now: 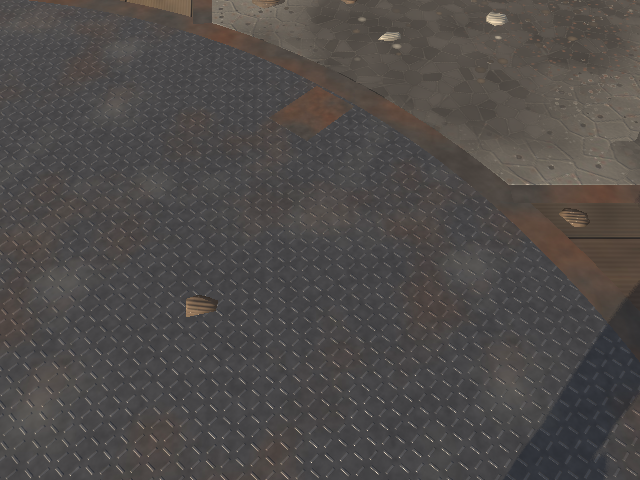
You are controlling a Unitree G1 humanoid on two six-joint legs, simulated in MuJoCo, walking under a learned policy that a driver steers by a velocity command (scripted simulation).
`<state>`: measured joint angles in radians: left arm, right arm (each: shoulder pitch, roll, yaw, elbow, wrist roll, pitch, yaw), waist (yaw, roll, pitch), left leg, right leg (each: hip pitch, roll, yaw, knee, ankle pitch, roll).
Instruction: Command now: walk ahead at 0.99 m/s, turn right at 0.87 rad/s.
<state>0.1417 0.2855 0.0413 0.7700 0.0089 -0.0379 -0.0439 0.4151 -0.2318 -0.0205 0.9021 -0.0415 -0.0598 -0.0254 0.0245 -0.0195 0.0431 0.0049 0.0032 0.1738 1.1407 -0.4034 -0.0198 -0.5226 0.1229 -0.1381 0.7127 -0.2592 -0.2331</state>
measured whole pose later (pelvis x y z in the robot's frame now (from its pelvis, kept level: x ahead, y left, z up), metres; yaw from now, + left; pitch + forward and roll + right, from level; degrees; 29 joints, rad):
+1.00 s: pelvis +0.78 -0.18 +0.03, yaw -57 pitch +1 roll -1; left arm 0.24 0.30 0.05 0.75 0.01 0.00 0.01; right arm 0.17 -0.23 0.00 0.66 -0.04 -0.02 -0.03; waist 0.00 -0.01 0.15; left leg -0.64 0.12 -0.06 1.29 -0.43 -0.09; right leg -0.34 0.23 -0.01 0.49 -0.16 -0.21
